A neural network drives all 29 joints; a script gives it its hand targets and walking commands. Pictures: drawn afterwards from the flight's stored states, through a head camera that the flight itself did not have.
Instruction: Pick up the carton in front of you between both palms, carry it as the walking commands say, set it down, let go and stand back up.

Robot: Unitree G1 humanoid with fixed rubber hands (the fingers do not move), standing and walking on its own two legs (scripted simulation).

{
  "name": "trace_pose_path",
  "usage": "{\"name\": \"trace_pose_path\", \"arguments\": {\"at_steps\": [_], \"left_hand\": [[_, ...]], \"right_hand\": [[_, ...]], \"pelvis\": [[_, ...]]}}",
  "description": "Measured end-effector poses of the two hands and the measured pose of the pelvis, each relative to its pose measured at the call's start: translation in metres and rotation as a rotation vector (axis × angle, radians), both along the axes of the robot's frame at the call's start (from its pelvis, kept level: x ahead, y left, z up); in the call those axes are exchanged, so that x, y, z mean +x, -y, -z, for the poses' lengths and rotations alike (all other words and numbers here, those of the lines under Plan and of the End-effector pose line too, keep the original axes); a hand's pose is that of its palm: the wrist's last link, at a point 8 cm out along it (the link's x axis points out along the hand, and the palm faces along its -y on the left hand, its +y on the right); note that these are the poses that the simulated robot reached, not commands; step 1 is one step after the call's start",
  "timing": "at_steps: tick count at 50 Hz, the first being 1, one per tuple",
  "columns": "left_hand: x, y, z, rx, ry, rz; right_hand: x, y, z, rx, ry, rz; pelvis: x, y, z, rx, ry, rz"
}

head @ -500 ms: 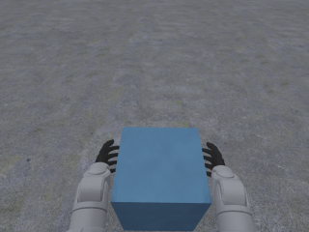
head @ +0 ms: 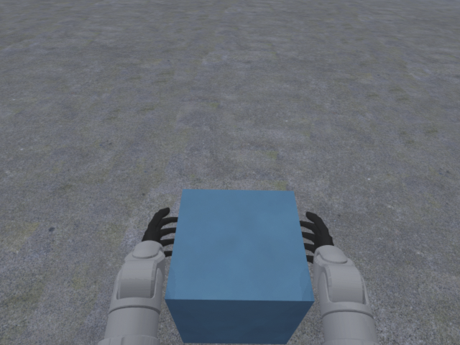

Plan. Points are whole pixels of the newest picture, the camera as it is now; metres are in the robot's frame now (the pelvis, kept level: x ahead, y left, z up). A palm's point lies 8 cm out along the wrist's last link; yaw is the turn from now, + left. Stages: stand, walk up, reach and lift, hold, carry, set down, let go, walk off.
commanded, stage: set down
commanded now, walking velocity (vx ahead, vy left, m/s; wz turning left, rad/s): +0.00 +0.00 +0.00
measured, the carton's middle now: (236, 269) +0.29 +0.00 -0.04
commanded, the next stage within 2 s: none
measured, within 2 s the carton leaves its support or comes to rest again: neither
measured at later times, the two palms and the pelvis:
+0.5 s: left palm (166, 255) +0.34 +0.15 -0.07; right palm (304, 259) +0.34 -0.15 -0.07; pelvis -0.04 -0.01 -0.04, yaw -1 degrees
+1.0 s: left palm (174, 271) +0.39 +0.16 -0.24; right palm (283, 272) +0.40 -0.14 -0.24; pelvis -0.03 +0.00 -0.16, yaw -1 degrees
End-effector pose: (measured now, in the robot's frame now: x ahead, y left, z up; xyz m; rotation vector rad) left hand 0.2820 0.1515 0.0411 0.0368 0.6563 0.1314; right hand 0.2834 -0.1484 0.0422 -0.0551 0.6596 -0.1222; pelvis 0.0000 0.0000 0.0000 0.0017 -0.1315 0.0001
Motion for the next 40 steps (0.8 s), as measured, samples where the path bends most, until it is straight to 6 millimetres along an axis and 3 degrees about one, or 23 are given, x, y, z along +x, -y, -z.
{"name": "trace_pose_path", "arguments": {"at_steps": [7, 16, 21, 32, 35, 40], "left_hand": [[0.004, 0.001, -0.001, -0.038, 0.000, -0.031], [0.035, 0.003, 0.021, -0.051, -0.024, -0.020], [0.047, 0.003, 0.063, -0.031, -0.054, -0.010], [0.066, -0.002, 0.193, -0.016, -0.026, -0.017], [0.074, -0.004, 0.215, -0.035, 0.002, -0.034], [0.089, -0.006, 0.234, -0.062, 0.026, -0.058]], "right_hand": [[0.004, 0.001, 0.001, 0.042, -0.001, 0.022], [0.031, 0.003, 0.021, 0.041, -0.024, 0.040], [0.045, 0.002, 0.062, 0.022, -0.054, 0.024], [0.067, -0.003, 0.194, 0.020, -0.026, 0.011], [0.077, -0.004, 0.215, 0.040, 0.001, 0.019], [0.094, -0.007, 0.235, 0.067, 0.024, 0.031]], "pelvis": [[-0.013, 0.003, 0.005, 0.001, 0.032, -0.006], [-0.028, 0.006, 0.018, -0.001, -0.006, 0.010], [-0.033, 0.006, 0.028, -0.002, -0.130, 0.011], [-0.041, 0.006, 0.074, -0.002, -0.516, 0.013], [-0.039, 0.005, 0.093, -0.003, -0.612, 0.013], [-0.034, 0.004, 0.119, -0.004, -0.718, 0.015]]}}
